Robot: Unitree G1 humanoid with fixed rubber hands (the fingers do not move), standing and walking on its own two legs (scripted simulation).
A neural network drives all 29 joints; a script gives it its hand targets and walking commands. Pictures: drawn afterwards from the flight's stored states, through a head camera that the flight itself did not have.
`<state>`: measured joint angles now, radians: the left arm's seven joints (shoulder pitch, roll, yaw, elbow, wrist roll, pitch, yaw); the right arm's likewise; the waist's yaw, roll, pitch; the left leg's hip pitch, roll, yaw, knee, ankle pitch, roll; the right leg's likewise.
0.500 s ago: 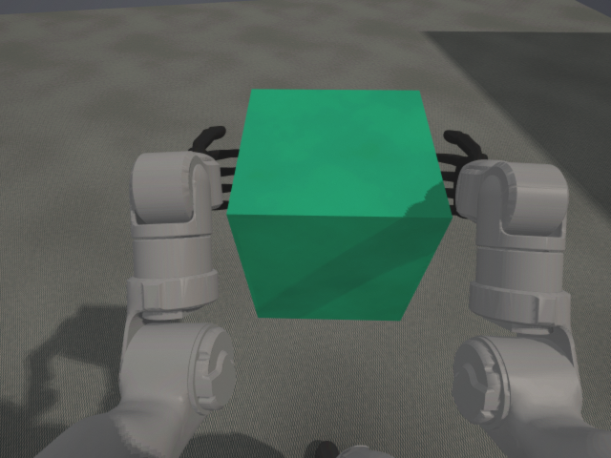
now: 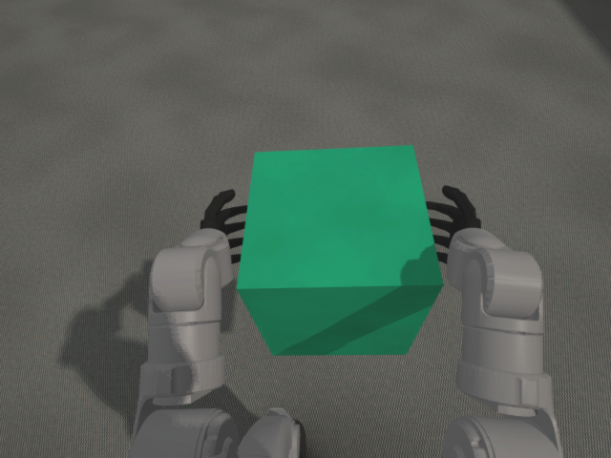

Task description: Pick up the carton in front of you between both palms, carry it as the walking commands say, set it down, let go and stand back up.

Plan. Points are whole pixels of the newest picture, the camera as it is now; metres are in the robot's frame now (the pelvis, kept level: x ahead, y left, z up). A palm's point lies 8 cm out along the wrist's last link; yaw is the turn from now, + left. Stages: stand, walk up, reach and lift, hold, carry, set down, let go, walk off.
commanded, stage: carry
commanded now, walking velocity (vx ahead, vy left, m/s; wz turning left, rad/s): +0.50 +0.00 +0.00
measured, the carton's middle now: (336, 260) +0.39 +0.02 +0.00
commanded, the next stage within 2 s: none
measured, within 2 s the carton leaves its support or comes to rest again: neither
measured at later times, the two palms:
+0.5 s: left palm (264, 115) +0.58 +0.13 +0.10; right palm (463, 110) +0.58 -0.16 +0.11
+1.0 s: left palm (287, 25) +0.86 +0.13 +0.11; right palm (440, 14) +0.87 -0.17 +0.11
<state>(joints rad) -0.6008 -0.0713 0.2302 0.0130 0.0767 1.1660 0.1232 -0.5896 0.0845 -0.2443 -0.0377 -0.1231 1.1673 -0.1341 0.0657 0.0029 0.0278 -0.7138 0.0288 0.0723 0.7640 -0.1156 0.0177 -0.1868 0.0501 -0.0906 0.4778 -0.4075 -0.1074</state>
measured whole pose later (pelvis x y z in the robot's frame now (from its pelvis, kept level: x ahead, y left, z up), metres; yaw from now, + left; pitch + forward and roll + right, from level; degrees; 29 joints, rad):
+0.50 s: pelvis +0.32 +0.00 +0.01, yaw -2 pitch +4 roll -1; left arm -0.16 -0.13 0.10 -0.26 0.15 1.25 0.11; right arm -0.21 0.14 -0.11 -0.21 -0.13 1.20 -0.10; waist -0.02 0.00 -0.21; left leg 0.03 0.02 0.12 0.26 -0.35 0.02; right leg -0.54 -0.07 -0.16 0.52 -0.08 0.01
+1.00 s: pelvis +0.61 -0.02 +0.01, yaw +0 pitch +4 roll +0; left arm -0.16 -0.13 0.07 -0.30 0.13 1.23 0.12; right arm -0.15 0.13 -0.10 -0.32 -0.13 1.20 -0.11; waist 0.02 0.00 -0.18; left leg -0.50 0.09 0.18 0.48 -0.09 -0.01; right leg -0.01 -0.04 -0.21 0.29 -0.34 0.01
